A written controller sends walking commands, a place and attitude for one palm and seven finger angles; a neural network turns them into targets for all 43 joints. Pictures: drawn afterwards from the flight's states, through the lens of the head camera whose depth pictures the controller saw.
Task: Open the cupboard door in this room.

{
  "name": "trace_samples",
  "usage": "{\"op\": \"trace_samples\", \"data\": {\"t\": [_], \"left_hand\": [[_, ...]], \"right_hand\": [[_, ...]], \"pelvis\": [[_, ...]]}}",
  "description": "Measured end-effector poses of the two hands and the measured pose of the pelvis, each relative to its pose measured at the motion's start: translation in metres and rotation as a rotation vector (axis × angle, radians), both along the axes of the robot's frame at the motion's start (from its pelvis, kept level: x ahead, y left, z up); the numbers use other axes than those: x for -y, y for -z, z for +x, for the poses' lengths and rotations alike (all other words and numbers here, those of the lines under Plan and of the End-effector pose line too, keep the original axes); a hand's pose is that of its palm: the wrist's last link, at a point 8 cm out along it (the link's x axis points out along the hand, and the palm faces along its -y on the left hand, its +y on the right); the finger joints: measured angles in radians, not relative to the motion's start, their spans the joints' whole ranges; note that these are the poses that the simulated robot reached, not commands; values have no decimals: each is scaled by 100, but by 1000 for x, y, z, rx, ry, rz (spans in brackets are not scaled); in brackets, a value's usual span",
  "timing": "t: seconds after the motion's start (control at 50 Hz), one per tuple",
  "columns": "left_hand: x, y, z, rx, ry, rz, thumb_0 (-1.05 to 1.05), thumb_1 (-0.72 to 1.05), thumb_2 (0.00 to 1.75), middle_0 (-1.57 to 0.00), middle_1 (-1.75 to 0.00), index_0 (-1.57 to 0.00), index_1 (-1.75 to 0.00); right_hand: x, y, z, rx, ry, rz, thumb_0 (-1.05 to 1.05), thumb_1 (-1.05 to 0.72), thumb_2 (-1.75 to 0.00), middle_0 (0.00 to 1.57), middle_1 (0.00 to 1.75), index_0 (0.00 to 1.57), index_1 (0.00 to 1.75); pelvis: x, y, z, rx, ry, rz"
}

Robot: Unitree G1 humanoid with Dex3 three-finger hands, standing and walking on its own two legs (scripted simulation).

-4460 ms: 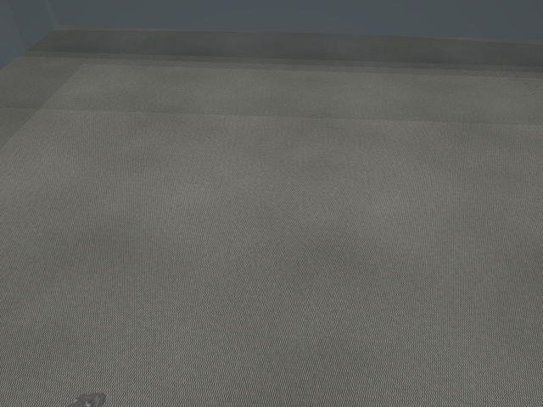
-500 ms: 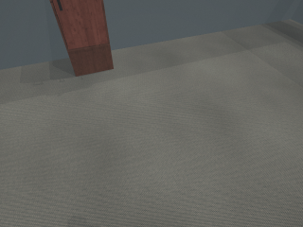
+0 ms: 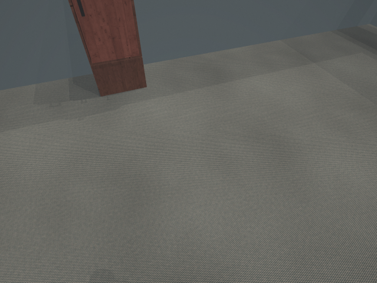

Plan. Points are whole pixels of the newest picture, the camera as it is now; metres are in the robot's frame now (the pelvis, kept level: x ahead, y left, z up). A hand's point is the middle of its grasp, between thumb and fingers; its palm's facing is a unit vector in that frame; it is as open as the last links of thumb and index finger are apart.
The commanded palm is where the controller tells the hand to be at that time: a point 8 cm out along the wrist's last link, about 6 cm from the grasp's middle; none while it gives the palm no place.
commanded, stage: stand and wait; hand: left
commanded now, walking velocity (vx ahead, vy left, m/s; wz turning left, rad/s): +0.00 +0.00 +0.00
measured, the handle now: (79, 3) +1.66 +0.81 -0.02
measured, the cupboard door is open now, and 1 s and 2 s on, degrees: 0 0 0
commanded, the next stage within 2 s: turn or walk to find it in 0.06 s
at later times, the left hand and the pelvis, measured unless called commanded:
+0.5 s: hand out of the picture +0.01 +0.20 -0.18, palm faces +0.14 -0.97 -0.20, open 7.4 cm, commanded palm none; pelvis -0.01 +0.01 +0.00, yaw +5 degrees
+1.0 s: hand out of the picture -0.03 +0.17 -0.19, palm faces +0.23 -0.96 -0.18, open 7.4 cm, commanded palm none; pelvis -0.01 +0.00 -0.01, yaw +10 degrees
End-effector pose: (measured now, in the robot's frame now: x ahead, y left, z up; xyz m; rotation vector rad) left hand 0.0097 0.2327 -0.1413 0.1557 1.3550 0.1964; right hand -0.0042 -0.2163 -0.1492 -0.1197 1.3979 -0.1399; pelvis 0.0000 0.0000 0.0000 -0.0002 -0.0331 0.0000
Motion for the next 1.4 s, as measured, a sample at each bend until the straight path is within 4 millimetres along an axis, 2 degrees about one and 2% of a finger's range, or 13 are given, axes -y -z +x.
{"op": "trace_samples", "data": {"t": [0.22, 0.3, 0.4, 0.5, 0.58, 0.7, 0.88, 1.0, 1.1, 1.2, 1.28, 1.4], "left_hand": [[20, 8, -24, -38, -47, -48, 1, 90, 90, -20, -30, -20, -30], [14, 17, -29, -28, -82, -56, 1, 90, 90, -20, -30, -20, -30], [-4, 26, -25, -16, -99, -55, 1, 90, 90, -20, -30, -20, -30], [-15, 12, -12, 22, -88, -21, 1, 91, 90, -20, -30, -20, -30], [-13, 0, -5, 77, -93, 5, 1, 91, 90, -20, -29, -19, -30], [3, -5, -17, 70, -87, 13, 1, 91, 90, -20, -29, -19, -30], [25, 3, -46, -20, -127, -37, 1, 90, 90, -20, -30, -20, -30], [19, 14, -58, -30, -190, -46, 1, 90, 90, -20, -30, -20, -30], [1, 23, -56, -24, -203, -39, 1, 90, 90, -20, -30, -20, -30], [-10, 9, -45, 11, -193, -6, 1, 91, 90, -20, -30, -20, -30], [-7, 0, -40, 62, -195, 20, 1, 91, 90, -20, -29, -19, -30], [6, -2, -51, 57, -218, 20, 1, 91, 90, -20, -29, -20, -30]], "right_hand": [[6, 0, -6, -22, -19, -5, 0, -91, -90, 20, 30, 20, 30], [9, 0, -2, -35, -42, -33, 0, -91, -90, 20, 30, 20, 30], [5, -4, 11, 2, -64, -71, 0, -91, -90, 20, 30, 20, 30], [-3, -10, 25, 51, -90, -61, 0, -91, -90, 20, 30, 20, 30], [1, -7, 32, 63, -111, -44, 1, -92, -90, 20, 30, 20, 30], [11, 0, 39, 85, -110, -10, 1, -92, -90, 20, 30, 20, 30], [17, -2, 19, 9, -126, -14, 0, -91, -90, 20, 30, 20, 30], [20, 0, 12, -58, -156, -47, 0, -91, -90, 20, 30, 20, 30], [12, -2, 23, -31, -176, -75, 0, -91, -90, 20, 30, 20, 30], [1, -8, 40, 28, -203, -53, 0, -91, -90, 20, 30, 20, 30], [4, -5, 54, 57, -221, -37, 1, -92, -90, 21, 30, 20, 30], [14, -1, 71, 91, -240, -20, 1, -92, -90, 20, 30, 20, 30]], "pelvis": [[4, 2, -6, -7, -27, -9], [-1, 9, -9, -14, -62, -27], [-11, 13, -9, -12, -77, -18], [-11, 4, -11, -18, -94, -14], [-5, 1, -11, -18, -112, -4], [4, 0, -10, 2, -111, 5], [11, 0, -10, -4, -125, -4], [5, 8, -13, -8, -180, -27], [-5, 13, -13, -7, -189, -13], [-3, 4, -15, -22, -205, -12], [3, 2, -15, -26, -218, -1], [9, 3, -14, -8, -247, -7]]}}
